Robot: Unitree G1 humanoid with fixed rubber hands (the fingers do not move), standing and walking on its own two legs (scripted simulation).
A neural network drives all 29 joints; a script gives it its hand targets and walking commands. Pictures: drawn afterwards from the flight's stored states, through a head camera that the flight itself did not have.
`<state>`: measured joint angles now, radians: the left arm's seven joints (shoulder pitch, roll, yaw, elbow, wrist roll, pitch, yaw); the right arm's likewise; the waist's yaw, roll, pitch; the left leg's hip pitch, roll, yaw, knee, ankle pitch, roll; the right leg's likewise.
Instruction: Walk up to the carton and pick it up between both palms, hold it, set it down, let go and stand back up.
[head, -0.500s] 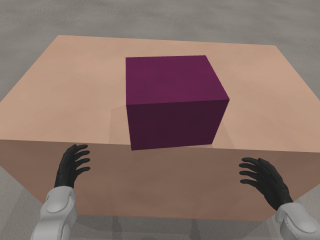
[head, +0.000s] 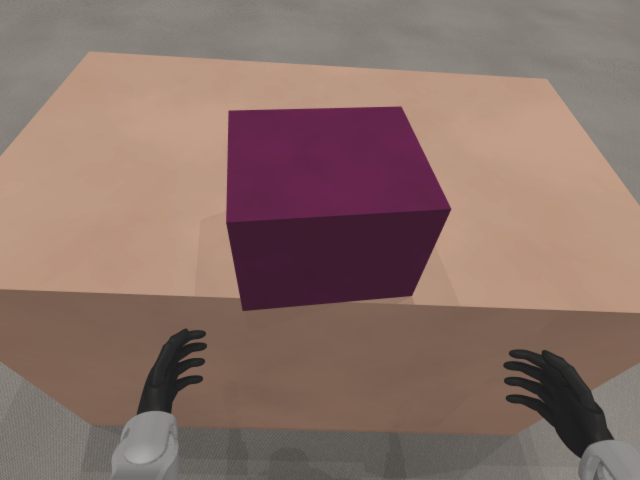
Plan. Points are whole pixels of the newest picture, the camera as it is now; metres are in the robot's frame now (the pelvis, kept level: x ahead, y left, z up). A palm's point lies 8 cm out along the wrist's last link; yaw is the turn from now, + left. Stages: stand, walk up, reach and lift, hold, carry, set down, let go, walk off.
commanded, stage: set down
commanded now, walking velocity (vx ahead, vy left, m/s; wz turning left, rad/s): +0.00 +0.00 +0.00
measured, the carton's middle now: (323, 206) +0.48 +0.03 +0.06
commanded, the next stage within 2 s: let go in 1.00 s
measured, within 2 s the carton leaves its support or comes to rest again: neither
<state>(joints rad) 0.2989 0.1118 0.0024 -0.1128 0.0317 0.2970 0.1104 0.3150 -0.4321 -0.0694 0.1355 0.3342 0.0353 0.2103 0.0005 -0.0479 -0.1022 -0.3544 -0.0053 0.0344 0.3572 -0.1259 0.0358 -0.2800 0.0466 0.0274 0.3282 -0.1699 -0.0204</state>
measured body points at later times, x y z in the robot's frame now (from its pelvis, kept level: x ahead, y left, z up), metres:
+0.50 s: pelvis +0.00 +0.00 +0.00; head +0.04 +0.02 +0.45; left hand +0.20 +0.22 -0.05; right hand +0.18 -0.23 -0.03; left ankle +0.03 +0.10 -0.75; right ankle -0.01 -0.11 -0.75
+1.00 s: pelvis +0.02 +0.00 +0.00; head +0.07 +0.02 +0.45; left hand +0.19 +0.23 -0.08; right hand +0.19 -0.24 -0.07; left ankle +0.03 +0.10 -0.75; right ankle -0.01 -0.11 -0.75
